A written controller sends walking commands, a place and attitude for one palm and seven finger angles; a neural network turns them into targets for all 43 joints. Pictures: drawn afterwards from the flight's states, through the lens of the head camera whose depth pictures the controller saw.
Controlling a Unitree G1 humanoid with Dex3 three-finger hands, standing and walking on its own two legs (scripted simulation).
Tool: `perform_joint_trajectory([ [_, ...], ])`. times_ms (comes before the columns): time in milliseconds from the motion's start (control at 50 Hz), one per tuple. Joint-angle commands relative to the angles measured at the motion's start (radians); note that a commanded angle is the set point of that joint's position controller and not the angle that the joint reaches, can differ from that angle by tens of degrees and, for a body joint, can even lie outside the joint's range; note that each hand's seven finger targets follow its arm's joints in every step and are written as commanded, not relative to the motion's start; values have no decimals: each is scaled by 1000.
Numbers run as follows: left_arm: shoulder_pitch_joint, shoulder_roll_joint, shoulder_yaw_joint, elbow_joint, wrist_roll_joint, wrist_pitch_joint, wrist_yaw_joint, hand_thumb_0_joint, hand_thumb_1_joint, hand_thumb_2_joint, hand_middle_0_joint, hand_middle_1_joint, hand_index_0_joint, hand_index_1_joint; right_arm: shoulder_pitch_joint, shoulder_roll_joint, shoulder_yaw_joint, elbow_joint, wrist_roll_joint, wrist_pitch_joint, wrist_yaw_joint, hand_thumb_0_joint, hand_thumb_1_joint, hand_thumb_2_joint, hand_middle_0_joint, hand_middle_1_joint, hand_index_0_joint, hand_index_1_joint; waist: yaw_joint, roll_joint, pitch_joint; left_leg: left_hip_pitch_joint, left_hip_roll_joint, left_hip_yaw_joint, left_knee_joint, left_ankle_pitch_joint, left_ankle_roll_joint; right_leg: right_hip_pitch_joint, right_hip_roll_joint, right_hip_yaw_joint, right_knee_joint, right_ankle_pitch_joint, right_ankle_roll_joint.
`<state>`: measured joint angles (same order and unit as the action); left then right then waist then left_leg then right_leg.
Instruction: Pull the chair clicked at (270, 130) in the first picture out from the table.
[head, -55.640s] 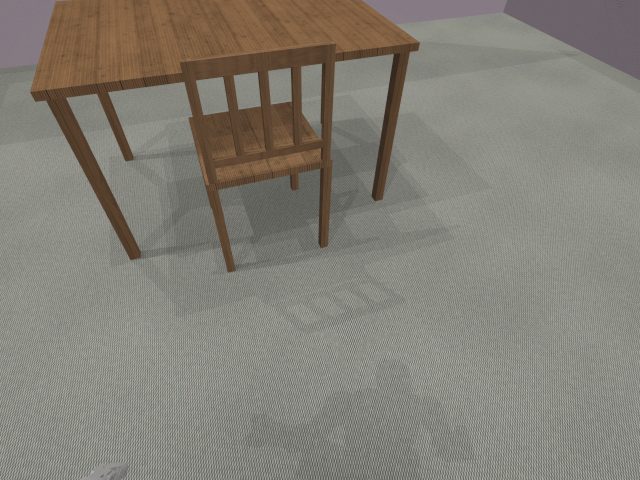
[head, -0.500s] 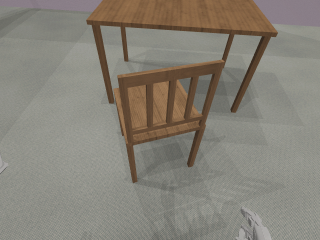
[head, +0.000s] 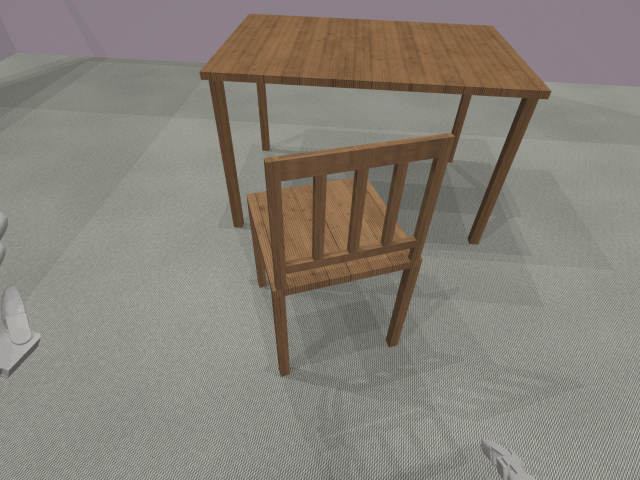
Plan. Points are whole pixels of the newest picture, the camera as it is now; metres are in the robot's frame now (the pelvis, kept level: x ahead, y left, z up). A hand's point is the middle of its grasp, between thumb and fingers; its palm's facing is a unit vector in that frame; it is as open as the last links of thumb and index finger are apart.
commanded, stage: stop stepping back and stand still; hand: left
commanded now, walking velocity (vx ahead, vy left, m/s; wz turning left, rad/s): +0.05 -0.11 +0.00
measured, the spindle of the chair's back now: (356, 212) +0.72 -0.05 -0.09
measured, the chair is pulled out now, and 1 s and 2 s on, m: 0.47 0.47 0.47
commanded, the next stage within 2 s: let the arm hang, fingers relaxed in 0.90 s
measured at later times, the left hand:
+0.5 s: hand (80, 315) +0.24 +0.26 +0.15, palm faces +0.35 -0.82 -0.46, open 7.4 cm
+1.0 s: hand (99, 303) +0.24 +0.24 +0.16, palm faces +0.37 -0.80 -0.47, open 7.4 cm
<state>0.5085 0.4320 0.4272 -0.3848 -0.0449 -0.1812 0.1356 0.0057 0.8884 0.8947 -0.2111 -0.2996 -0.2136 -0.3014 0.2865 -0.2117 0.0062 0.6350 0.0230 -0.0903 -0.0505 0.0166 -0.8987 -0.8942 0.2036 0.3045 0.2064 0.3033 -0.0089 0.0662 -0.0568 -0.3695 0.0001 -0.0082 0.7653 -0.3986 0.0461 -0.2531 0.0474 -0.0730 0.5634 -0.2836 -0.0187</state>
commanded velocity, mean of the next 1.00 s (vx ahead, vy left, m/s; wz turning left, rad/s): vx -0.02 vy -0.03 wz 0.00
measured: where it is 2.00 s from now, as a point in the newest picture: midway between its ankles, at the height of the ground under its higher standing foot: outside the picture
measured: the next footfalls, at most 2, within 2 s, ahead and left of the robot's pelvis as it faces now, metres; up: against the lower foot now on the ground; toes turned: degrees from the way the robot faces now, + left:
none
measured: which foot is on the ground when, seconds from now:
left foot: down 0.00-1.00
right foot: down 0.00-1.00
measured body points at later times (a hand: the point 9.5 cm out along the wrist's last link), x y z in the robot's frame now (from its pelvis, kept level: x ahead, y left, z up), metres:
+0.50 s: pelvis +0.03 +0.01 +0.02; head +0.05 +0.01 +0.47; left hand +0.21 +0.30 +0.18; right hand +0.19 -0.22 -0.06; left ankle +0.02 +0.08 -0.72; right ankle +0.05 -0.11 -0.72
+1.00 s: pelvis +0.05 -0.01 +0.02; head +0.06 -0.02 +0.47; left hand +0.22 +0.28 +0.19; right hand +0.22 -0.26 -0.06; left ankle +0.02 +0.08 -0.72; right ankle +0.05 -0.11 -0.72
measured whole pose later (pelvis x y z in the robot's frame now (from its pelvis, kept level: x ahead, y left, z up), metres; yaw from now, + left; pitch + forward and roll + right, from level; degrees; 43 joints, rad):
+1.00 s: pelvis +0.05 -0.01 +0.02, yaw +0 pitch +0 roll -1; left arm 0.59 0.40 0.35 -0.46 -0.06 -0.14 0.15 0.01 0.89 0.89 -0.22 -0.30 -0.22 -0.30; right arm 0.20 -0.22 -0.01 0.59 0.03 -0.07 -0.09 0.02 -0.90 -0.89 0.20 0.30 0.20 0.30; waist 0.01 0.02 0.01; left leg -0.15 -0.02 0.02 0.40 -0.26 0.03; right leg -0.17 0.03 -0.04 0.37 -0.20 -0.03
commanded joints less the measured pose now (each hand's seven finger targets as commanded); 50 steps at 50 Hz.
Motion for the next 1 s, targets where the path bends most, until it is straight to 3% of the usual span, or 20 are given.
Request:
perform_joint_trajectory([
  [0, -137, 141, 20, -261, -14, -30, 4, 0, 900, 900, -200, -300, -200, -300, -108, -135, -66, -166, 9, -57, -11, 0, -900, -900, 200, 300, 200, 300, -17, -324, 47, 69, 59, -58, -25, 14, -3, -138, -311, 356, -285, -271, -171],
  [20, -130, 169, 45, -322, -9, -35, 12, 0, 900, 900, -200, -300, -200, -300, -109, -127, -54, -165, 3, -56, -17, 0, -900, -900, 200, 300, 200, 300, -27, -180, 36, 169, 61, -44, -149, 26, 3, -181, -268, 275, -196, -258, -137],
  [40, -133, 208, 74, -401, -5, -39, 20, 0, 900, 900, -200, -300, -200, -300, -132, -133, -44, -170, -8, -60, -28, 0, -900, -900, 200, 300, 200, 300, -21, 44, 49, 209, 72, -80, -311, -10, 6, -214, -193, 192, -61, -259, -94],
  [60, -131, 199, 78, -483, -2, -53, 31, 0, 900, 900, -200, -300, -200, -300, -145, -136, -36, -182, -18, -70, -30, 0, -900, -900, 200, 300, 200, 300, -6, 326, 52, 229, 169, -272, -511, -111, 22, -238, -64, 84, 140, -214, -40],
  [80, -141, 212, 82, -535, 5, -62, 43, 0, 900, 900, -200, -300, -200, -300, -159, -107, -25, -194, -22, -85, -26, 0, -900, -900, 200, 300, 200, 300, 5, 435, 62, 224, 232, -371, -594, -122, 31, -262, -4, 56, 260, -219, -12],
  [100, -140, 229, 92, -519, 5, -60, 46, 0, 900, 900, -200, -300, -200, -300, -167, -90, -17, -184, -26, -100, -24, 0, -900, -900, 200, 300, 200, 300, 1, 392, 92, 130, 263, -410, -642, -195, 14, -226, -24, 111, 330, -195, -11],
  [140, -125, 254, 121, -489, 3, -46, 52, 0, 900, 900, -200, -300, -200, -300, -152, -85, -22, -168, -20, -112, -21, 0, -900, -900, 200, 300, 200, 300, 10, 193, 97, 128, 253, -358, -579, 70, 37, -160, -50, 119, 262, -133, 2],
  [160, -93, 223, 110, -428, 0, -34, 52, 0, 900, 900, -200, -300, -200, -300, -141, -90, -21, -151, -17, -113, -17, 0, -900, -900, 200, 300, 200, 300, 14, 65, 82, 158, 246, -298, -528, 242, 45, -117, -53, 93, 154, -119, 9],
  [180, -35, 198, 107, -347, -3, -20, 51, 0, 900, 900, -200, -300, -200, -300, -137, -100, -23, -145, -14, -108, -15, 0, -900, -900, 200, 300, 200, 300, 16, 12, 58, 178, 231, -235, -486, 363, 40, -59, -47, 66, 35, -91, 15],
  [220, 26, 162, 100, -256, -10, -4, 40, 0, 900, 900, -200, -300, -200, -300, -134, -116, -34, -155, -7, -98, -13, 0, -900, -900, 200, 300, 200, 300, 11, 24, 42, 161, 191, -166, -472, 323, 4, 48, -31, 40, -129, -1, 15],
  [260, 82, 130, 80, -186, -15, -11, 18, 0, 900, 900, -200, -300, -200, -300, -133, -117, -37, -166, -12, -88, -12, 0, -900, -900, 200, 300, 200, 300, 5, 90, 58, 139, 150, -122, -484, 256, -30, 93, -40, 61, -206, 78, 2],
  [340, 36, 131, 63, -195, -18, -26, 1, 0, 900, 900, -200, -300, -200, -300, -164, -120, -40, -179, -22, -92, -18, 0, -900, -900, 200, 300, 200, 300, 7, 22, 42, 147, 133, -107, -516, 341, -60, 129, -80, 108, -184, 229, 0],
  [400, 7, 141, 59, -294, -9, -32, 13, 0, 900, 900, -200, -300, -200, -300, -145, -123, -48, -189, -15, -89, -23, 0, -900, -900, 200, 300, 200, 300, 18, -59, -29, 191, 120, -82, -473, 373, -34, 165, -90, 139, -185, 287, -2],
  [460, 4, 183, 89, -379, -9, -41, 29, 0, 900, 900, -200, -300, -200, -300, -159, -114, -43, -197, -14, -94, -32, 0, -900, -900, 200, 300, 200, 300, 27, -8, -69, 221, 97, -64, -427, 443, -33, 179, -119, 174, -182, 384, -15],
  [540, 25, 204, 124, -375, -12, -44, 47, 0, 900, 900, -200, -300, -200, -300, -165, -113, -47, -194, -11, -87, -38, 0, -900, -900, 200, 300, 200, 300, 27, 62, -59, 212, 84, -62, -410, 391, -34, 168, -136, 209, -208, 364, -24],
  [680, 91, 125, 81, -193, -26, -29, 38, 0, 900, 900, -200, -300, -200, -300, -163, -125, -62, -190, -1, -44, -41, 0, -900, -900, 200, 300, 200, 300, 13, -63, -51, 225, 83, -69, -407, 436, -31, 166, -138, 185, -219, 397, -15],
  [760, 71, 127, 54, -216, -22, -25, 32, 0, 900, 900, -200, -300, -200, -300, -176, -131, -61, -193, 0, -36, -41, 0, -900, -900, 200, 300, 200, 300, 15, -50, -40, 220, 80, -64, -408, 431, -26, 152, -139, 178, -221, 387, -9],
  [840, 34, 180, 81, -288, -18, -27, 38, 0, 900, 900, -200, -300, -200, -300, -190, -133, -56, -203, -3, -37, -42, 0, -900, -900, 200, 300, 200, 300, 20, -23, -42, 210, 77, -71, -403, 414, -22, 158, -147, 185, -225, 368, -11],
  [960, 35, 181, 95, -297, -22, -29, 45, 0, 900, 900, -200, -300, -200, -300, -177, -124, -51, -198, 0, -35, -43, 0, -900, -900, 200, 300, 200, 300, 21, 1, -49, 208, 75, -77, -402, 392, -26, 173, -150, 192, -229, 338, -19],
  [980, -46, -31, -335, 517, 88, 90, -101, 0, 900, 900, -200, -300, -200, -300, -142, -260, -93, 68, -17, -79, 59, 0, -900, -900, 200, 300, 200, 300, -44, -47, 65, 134, 91, -65, -196, 558, -8, -4, -201, 73, -52, 493, -40],
])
